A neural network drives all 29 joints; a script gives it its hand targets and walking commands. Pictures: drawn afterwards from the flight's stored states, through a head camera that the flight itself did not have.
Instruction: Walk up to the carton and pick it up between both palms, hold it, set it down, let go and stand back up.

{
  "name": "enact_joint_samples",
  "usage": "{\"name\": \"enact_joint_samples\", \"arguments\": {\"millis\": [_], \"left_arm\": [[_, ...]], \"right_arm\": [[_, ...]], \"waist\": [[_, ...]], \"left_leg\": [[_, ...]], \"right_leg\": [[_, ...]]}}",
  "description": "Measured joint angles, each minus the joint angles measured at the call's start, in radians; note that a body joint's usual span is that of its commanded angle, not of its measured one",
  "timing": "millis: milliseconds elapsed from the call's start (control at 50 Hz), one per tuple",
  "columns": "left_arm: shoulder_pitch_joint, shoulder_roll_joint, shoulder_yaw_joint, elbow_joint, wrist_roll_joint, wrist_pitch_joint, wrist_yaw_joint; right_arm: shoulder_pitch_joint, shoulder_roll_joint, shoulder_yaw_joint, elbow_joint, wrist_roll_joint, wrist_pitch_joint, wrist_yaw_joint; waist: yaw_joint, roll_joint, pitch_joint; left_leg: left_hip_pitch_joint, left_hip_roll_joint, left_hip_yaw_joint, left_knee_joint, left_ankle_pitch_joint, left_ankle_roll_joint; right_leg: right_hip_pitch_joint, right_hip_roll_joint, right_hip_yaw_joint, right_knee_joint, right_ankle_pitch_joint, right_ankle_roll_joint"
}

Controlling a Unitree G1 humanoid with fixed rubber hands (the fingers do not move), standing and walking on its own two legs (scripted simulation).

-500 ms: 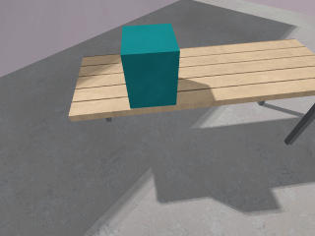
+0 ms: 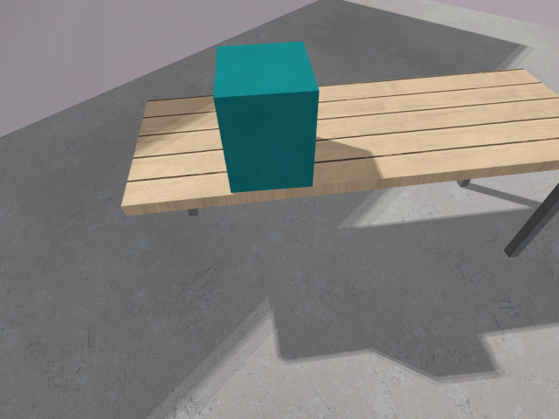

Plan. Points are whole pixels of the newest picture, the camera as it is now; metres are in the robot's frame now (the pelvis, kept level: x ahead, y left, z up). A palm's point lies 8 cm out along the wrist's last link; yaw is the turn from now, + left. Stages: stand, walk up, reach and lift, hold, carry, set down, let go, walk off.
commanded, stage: stand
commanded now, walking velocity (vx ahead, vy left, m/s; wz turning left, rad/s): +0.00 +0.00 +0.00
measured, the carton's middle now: (266, 118) +0.86 +0.04 -0.04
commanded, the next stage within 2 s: walk up in 0.08 s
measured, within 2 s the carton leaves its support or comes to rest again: neither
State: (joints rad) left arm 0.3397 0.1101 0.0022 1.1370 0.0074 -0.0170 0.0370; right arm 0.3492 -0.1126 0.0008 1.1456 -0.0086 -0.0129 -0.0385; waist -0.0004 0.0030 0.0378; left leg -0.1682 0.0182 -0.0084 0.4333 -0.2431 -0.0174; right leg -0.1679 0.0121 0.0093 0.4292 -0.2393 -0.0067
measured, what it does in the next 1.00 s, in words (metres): walks ahead: left foot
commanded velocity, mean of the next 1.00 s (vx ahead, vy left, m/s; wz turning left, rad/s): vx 0.36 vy -0.03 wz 0.08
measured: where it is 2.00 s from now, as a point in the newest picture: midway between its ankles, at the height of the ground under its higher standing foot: (301, 370)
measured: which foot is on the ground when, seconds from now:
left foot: down 0.00-0.54, up 0.56-0.96, down 0.98-1.00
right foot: down 0.00-1.00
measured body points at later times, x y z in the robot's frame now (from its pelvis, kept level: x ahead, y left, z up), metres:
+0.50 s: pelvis +0.02 -0.04 +0.00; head +0.04 -0.04 +0.45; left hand +0.08 +0.21 -0.14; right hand -0.02 -0.29 -0.15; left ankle +0.00 +0.13 -0.74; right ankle +0.01 -0.17 -0.73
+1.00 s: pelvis +0.26 -0.02 -0.03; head +0.32 -0.02 +0.41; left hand +0.09 +0.16 -0.16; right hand +0.46 -0.20 -0.17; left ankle +0.39 +0.06 -0.75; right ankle +0.03 -0.17 -0.73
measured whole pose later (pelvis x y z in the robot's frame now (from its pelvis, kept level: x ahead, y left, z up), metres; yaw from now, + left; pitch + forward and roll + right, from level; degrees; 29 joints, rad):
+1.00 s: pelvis +0.26 -0.02 -0.03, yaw +6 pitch +2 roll +2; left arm 0.56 0.12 0.01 1.12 0.01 -0.11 0.02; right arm 0.01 -0.15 -0.04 0.91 -0.03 -0.08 0.03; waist 0.07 -0.01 0.09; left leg -0.52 -0.02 0.19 0.52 -0.03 0.08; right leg 0.14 -0.09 -0.12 0.44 -0.48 0.04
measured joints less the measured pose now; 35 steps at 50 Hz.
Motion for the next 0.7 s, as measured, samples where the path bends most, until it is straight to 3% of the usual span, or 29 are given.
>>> {"name": "enact_joint_samples", "arguments": {"millis": [280, 340, 420, 460, 500, 540, 560, 600, 640, 700], "left_arm": [[0.001, 0.0, 0.0, -0.001, 0.0, -0.001, 0.0], [0.001, 0.025, 0.019, -0.027, 0.007, 0.017, -0.024], [-0.062, 0.063, 0.037, -0.1, 0.029, -0.001, -0.053], [-0.088, 0.084, 0.049, -0.136, 0.018, -0.023, -0.059], [-0.096, 0.097, 0.058, -0.159, 0.006, -0.039, -0.056], [-0.091, 0.102, 0.065, -0.165, 0.001, -0.054, -0.044], [-0.085, 0.092, 0.065, -0.16, 0.004, -0.06, -0.038], [-0.03, 0.09, 0.066, -0.15, 0.02, -0.057, -0.032], [0.046, 0.086, 0.064, -0.13, 0.022, -0.053, -0.034], [0.138, 0.058, 0.048, -0.094, 0.025, -0.066, -0.043]], "right_arm": [[0.001, 0.0, 0.0, 0.0, 0.0, 0.0, 0.0], [0.015, -0.008, -0.015, -0.033, -0.002, 0.011, 0.015], [0.027, -0.043, -0.047, -0.053, -0.015, 0.003, 0.017], [0.039, -0.059, -0.059, -0.048, -0.014, -0.003, 0.016], [0.037, -0.079, -0.072, -0.048, -0.013, -0.005, 0.014], [0.024, -0.1, -0.085, -0.053, -0.019, -0.008, 0.014], [0.015, -0.112, -0.089, -0.055, -0.022, -0.009, 0.013], [-0.002, -0.109, -0.086, -0.077, -0.023, -0.005, 0.021], [-0.054, -0.101, -0.08, -0.12, -0.023, -0.012, 0.043], [-0.141, -0.113, -0.088, -0.169, -0.034, -0.036, 0.073]], "waist": [[0.0, 0.0, 0.0], [-0.022, -0.002, -0.027], [-0.049, 0.029, -0.033], [-0.047, 0.031, -0.048], [-0.037, 0.027, -0.058], [-0.023, 0.026, -0.05], [-0.02, 0.047, -0.04], [-0.004, 0.031, -0.055], [0.02, -0.001, -0.062], [0.053, 0.001, -0.052]], "left_leg": [[0.001, 0.001, 0.0, -0.001, 0.0, -0.001], [-0.047, 0.01, -0.019, 0.053, -0.124, 0.012], [-0.055, 0.053, -0.056, -0.004, -0.009, -0.016], [-0.046, 0.066, -0.07, -0.038, 0.028, -0.042], [-0.046, 0.072, -0.074, -0.023, 0.002, -0.054], [-0.073, 0.078, -0.081, 0.075, -0.072, -0.039], [-0.101, 0.09, -0.092, 0.169, -0.151, -0.016], [-0.189, 0.081, -0.042, 0.391, -0.22, 0.022], [-0.272, 0.081, 0.018, 0.555, -0.175, 0.045], [-0.384, 0.086, 0.053, 0.655, -0.03, 0.044]], "right_leg": [[0.001, 0.0, 0.0, -0.001, 0.0, 0.0], [-0.064, -0.003, -0.038, 0.12, -0.183, 0.014], [-0.186, -0.007, -0.086, 0.348, -0.128, 0.039], [-0.183, -0.02, -0.08, 0.313, -0.14, 0.038], [-0.125, -0.033, -0.082, 0.161, -0.126, 0.034], [-0.052, -0.036, -0.104, 0.018, -0.051, 0.034], [-0.04, -0.02, -0.125, 0.03, -0.031, 0.021], [-0.022, -0.02, -0.139, 0.052, -0.066, -0.005], [0.026, -0.018, -0.121, -0.003, -0.071, -0.023], [0.104, -0.013, -0.102, -0.103, -0.05, -0.022]]}}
